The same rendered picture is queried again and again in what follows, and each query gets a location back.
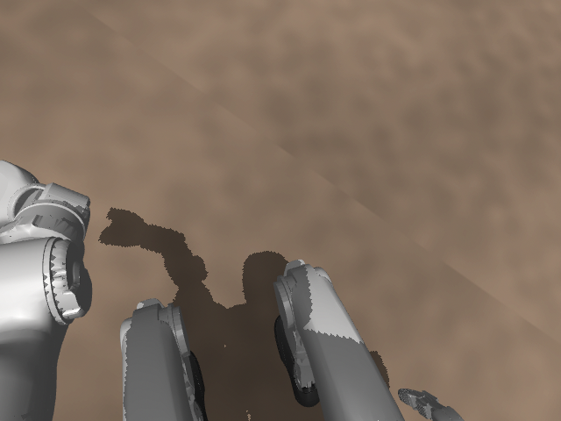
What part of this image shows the right robot foot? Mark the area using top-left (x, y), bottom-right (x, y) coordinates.
top-left (274, 315), bottom-right (320, 407)

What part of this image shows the left robot foot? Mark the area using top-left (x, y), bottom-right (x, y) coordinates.
top-left (189, 351), bottom-right (208, 421)

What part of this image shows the left robot hand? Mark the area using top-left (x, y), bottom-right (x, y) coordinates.
top-left (0, 160), bottom-right (39, 228)

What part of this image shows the right robot hand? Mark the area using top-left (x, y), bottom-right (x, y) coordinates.
top-left (398, 389), bottom-right (465, 421)

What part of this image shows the left robot arm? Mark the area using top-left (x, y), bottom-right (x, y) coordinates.
top-left (0, 182), bottom-right (92, 421)

